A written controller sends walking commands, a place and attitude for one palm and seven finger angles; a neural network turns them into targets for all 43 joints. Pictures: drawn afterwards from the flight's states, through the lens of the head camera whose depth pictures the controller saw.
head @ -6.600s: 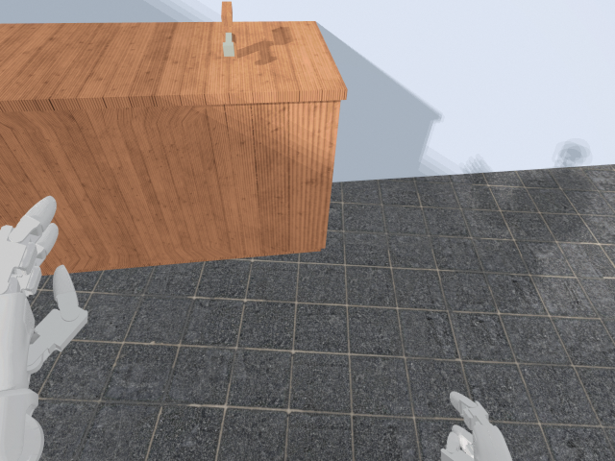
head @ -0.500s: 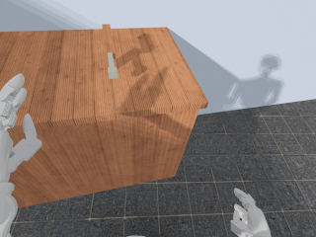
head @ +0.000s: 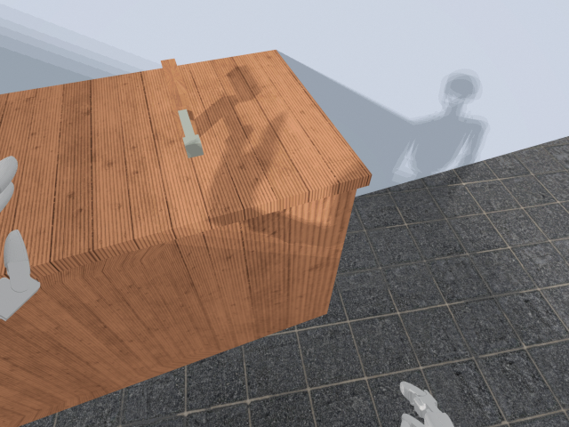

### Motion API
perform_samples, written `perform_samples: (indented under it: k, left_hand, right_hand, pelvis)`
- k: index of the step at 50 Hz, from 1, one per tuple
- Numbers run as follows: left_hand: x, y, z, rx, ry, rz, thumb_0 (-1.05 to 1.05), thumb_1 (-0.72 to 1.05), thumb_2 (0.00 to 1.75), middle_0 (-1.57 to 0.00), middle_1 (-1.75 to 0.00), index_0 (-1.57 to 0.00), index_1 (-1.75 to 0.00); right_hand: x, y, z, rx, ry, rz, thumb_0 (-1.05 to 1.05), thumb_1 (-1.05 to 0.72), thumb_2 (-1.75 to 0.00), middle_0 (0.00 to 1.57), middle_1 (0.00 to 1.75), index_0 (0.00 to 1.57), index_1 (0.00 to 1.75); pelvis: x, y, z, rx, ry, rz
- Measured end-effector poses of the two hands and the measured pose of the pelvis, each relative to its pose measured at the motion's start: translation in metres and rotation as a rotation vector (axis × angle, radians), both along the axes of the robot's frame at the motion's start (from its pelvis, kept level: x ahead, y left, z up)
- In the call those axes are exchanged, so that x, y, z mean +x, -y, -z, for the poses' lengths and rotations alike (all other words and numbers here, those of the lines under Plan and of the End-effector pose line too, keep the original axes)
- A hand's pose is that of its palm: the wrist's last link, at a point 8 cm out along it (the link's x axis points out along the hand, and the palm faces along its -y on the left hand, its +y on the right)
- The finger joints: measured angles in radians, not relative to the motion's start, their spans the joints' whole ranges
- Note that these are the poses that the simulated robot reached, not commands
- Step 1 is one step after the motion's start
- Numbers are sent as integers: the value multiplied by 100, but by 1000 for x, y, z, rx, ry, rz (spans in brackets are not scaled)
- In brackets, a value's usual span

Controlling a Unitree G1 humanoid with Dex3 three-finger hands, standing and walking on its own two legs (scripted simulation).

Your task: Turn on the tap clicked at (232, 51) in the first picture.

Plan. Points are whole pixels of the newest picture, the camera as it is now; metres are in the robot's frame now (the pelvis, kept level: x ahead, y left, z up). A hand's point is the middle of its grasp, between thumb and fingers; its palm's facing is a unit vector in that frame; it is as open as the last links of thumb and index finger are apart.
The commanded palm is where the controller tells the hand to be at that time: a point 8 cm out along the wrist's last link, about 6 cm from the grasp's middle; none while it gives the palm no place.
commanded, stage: come to a stop and stand still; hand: left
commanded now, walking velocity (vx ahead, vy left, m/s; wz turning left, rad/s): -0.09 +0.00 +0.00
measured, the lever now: (193, 146) +0.54 +0.20 +0.08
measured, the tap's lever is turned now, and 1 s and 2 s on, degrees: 0 0 0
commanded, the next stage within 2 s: look again from close up in 0.46 s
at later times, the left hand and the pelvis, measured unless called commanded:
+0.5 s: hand (78, 297) +0.21 +0.22 +0.16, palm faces +0.43 -0.83 -0.36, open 7.4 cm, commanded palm +0.16 +0.25 +0.18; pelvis +0.00 -0.03 +0.00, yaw +0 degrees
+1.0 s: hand (53, 299) +0.21 +0.25 +0.15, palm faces +0.36 -0.86 -0.37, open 7.4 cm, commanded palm +0.16 +0.29 +0.18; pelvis +0.00 +0.01 +0.00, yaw +0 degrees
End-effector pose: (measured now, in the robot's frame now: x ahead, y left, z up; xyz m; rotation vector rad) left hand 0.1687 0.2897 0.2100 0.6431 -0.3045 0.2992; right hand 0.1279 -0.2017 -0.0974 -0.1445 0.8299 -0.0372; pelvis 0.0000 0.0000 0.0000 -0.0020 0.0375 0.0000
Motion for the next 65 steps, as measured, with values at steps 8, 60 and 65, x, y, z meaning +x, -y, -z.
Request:
perform_samples:
  k: [8,60,65]
  left_hand:
    - [13,20,45,-221,-95,-77,1,90,90,-20,-30,-21,-30]
    - [21,7,28,-191,-23,-54,1,90,90,-21,-30,-21,-30]
    - [32,14,37,-205,-11,-67,1,89,90,-21,-30,-21,-30]
  right_hand:
    - [27,49,-11,-68,77,46,2,-91,-90,20,30,20,30]
    - [44,9,-17,-61,80,23,1,-91,-90,20,30,20,30]
    - [60,23,-3,-56,25,21,1,-90,-90,20,30,20,30]
  pelvis:
    - [1,16,1,7,28,7]
    - [17,3,0,11,14,-24]
    - [42,13,8,-4,9,-31]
